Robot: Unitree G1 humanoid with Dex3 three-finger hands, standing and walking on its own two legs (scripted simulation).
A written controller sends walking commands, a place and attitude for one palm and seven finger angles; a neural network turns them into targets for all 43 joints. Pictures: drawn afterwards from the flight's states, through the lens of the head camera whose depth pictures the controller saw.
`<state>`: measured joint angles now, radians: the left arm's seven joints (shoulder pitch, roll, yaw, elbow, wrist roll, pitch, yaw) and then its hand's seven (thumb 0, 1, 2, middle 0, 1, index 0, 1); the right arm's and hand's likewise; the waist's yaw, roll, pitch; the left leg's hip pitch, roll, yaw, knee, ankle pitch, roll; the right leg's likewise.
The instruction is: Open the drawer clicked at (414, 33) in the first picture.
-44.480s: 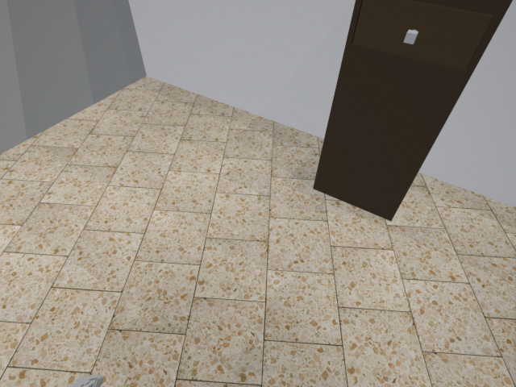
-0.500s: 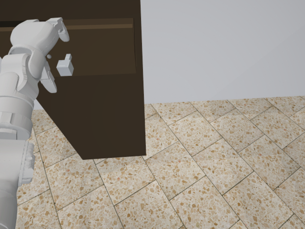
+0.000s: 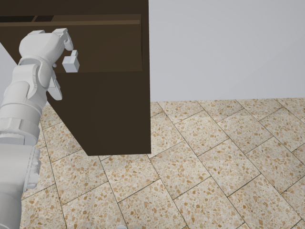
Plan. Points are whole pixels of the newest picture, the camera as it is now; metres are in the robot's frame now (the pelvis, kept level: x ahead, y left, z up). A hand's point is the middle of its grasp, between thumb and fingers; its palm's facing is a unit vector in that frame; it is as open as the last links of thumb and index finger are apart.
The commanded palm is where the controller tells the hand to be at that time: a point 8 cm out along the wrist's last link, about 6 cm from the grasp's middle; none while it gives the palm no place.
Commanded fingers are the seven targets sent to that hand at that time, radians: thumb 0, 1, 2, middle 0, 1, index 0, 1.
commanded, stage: lower the fingers behind the handle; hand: left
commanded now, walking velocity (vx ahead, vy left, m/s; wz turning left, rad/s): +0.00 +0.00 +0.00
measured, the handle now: (72, 60) +0.55 +0.22 +0.13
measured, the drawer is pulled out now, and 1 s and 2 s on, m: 0.04 0.04 0.04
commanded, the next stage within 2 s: lift the fingers back up to retry in 1.02 s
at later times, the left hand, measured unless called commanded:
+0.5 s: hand (54, 72) +0.49 +0.25 +0.13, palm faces +0.01 -0.03 -1.00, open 14.0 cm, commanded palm +0.48 +0.24 +0.17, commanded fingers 0.00 -0.50 0.30 -0.30 -1.20 -0.30 -1.20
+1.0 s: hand (54, 72) +0.49 +0.25 +0.13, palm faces -0.01 -0.02 -1.00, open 14.0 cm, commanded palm +0.48 +0.23 +0.16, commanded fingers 0.00 -0.50 0.30 -0.30 -1.20 -0.30 -1.20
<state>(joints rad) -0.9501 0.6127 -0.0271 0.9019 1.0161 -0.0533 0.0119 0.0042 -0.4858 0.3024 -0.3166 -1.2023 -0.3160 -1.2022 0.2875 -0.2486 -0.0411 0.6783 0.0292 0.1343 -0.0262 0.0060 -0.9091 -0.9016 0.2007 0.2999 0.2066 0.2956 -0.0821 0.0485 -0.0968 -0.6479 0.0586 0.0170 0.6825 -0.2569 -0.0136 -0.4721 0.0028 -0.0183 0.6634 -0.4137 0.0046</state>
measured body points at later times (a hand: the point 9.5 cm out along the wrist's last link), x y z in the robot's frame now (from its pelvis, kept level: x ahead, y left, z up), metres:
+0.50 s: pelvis -0.01 +0.01 +0.00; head +0.06 +0.01 +0.44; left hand +0.48 +0.25 +0.19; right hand +0.02 -0.27 -0.13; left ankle +0.04 +0.13 -0.72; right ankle -0.06 -0.12 -0.72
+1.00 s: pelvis -0.02 +0.01 -0.01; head +0.05 +0.02 +0.43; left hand +0.49 +0.25 +0.19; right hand -0.02 -0.26 -0.13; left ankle +0.04 +0.13 -0.72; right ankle -0.06 -0.12 -0.72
